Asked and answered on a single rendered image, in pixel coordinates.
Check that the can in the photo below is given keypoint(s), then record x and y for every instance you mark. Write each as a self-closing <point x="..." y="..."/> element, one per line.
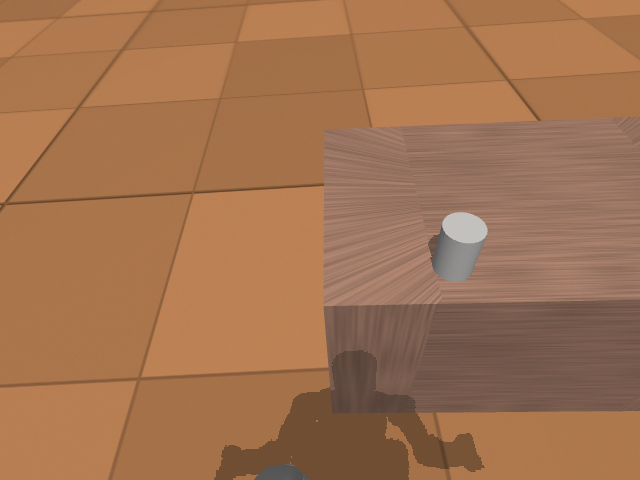
<point x="459" y="244"/>

